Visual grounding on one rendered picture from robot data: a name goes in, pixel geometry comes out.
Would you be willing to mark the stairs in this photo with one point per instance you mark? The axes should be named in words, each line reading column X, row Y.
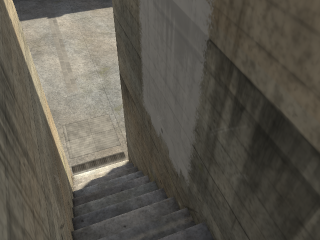
column 117, row 202

